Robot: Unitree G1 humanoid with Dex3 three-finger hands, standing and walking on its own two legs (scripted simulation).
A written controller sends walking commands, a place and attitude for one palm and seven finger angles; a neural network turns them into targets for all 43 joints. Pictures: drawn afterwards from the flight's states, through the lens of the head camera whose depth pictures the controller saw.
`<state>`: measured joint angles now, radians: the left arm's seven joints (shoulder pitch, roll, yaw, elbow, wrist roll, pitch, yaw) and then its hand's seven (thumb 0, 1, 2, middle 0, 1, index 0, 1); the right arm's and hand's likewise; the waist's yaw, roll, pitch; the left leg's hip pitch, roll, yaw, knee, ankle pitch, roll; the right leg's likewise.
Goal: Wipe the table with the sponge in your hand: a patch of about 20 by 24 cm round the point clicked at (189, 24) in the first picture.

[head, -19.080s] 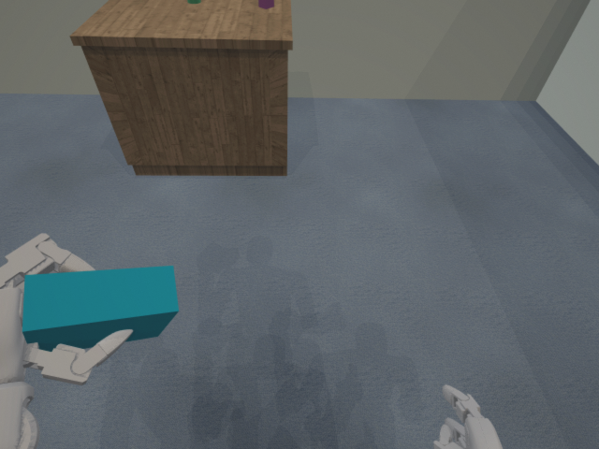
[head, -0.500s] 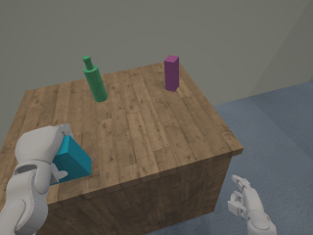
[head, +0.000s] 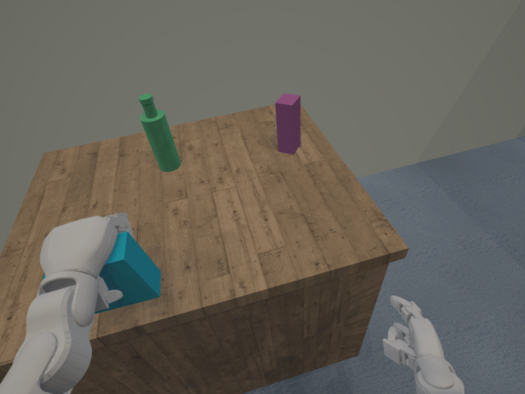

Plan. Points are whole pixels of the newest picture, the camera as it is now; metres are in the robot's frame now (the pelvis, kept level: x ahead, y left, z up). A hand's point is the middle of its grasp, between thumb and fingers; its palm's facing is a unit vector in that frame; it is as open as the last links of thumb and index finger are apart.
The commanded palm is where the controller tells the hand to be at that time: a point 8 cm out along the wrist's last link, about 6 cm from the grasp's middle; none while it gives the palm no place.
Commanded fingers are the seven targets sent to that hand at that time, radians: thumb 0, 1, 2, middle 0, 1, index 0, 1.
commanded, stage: move the sponge above the wiping area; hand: left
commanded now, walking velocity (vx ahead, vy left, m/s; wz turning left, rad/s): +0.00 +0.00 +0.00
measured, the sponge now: (115, 281) +0.23 +0.28 +0.06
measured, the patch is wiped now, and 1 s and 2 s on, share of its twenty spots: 0.00 0.00 0.00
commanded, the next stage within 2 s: lower the sponge onto the table in 1.82 s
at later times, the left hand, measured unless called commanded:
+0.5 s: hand (118, 254) +0.26 +0.28 +0.09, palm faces +0.01 -0.08 -1.00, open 9.0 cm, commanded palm +0.23 +0.28 +0.16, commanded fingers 0.00 0.10 1.30 -1.20 -1.60 -1.20 -1.60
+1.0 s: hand (124, 251) +0.28 +0.29 +0.08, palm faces -0.01 -0.08 -1.00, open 9.0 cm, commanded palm +0.25 +0.28 +0.14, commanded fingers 0.00 0.10 1.30 -1.20 -1.60 -1.20 -1.60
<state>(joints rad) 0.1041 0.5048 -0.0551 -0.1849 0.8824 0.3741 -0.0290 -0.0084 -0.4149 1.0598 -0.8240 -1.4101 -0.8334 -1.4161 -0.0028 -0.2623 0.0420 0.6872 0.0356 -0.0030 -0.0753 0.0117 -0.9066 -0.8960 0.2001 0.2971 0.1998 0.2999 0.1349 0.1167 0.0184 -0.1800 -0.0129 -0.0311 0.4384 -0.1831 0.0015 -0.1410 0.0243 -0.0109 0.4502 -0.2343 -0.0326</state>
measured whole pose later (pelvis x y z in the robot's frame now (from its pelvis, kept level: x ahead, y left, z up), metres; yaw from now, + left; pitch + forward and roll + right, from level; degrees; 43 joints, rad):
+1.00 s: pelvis +0.02 +0.00 +0.00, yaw +0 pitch -1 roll +0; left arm 0.00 0.47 -0.07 0.02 0.92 0.33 0.01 -0.01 -0.42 1.06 -0.82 -1.41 -0.83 -1.42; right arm 0.03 -0.26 0.02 0.69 0.05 0.01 -0.08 0.01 -0.91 -0.90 0.20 0.30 0.20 0.30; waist 0.11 0.10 -0.01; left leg -0.23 -0.01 -0.04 0.46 -0.21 0.00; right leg -0.18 0.02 -0.01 0.45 -0.26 -0.03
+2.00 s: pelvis +0.02 +0.00 +0.00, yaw +1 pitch -1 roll +0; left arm -0.05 0.45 -0.10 0.07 0.93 0.38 0.04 -0.01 -0.42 1.06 -0.82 -1.41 -0.83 -1.42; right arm 0.02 -0.26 0.03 0.69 0.06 0.03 -0.07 0.01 -0.91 -0.90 0.20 0.30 0.20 0.30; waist 0.11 0.10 -0.02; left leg -0.23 -0.02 -0.04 0.45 -0.21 0.00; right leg -0.18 0.02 -0.02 0.45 -0.26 -0.03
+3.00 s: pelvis +0.02 +0.00 +0.00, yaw +0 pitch +0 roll +0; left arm -0.01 0.40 -0.12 0.16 0.95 0.35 0.12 -0.01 -0.42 1.06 -0.82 -1.41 -0.83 -1.42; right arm 0.04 -0.25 0.01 0.71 0.06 0.02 -0.07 0.01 -0.91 -0.90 0.20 0.30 0.20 0.30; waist 0.10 0.08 -0.04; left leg -0.26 -0.01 -0.03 0.48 -0.22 0.01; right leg -0.22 0.03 -0.01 0.48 -0.26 -0.03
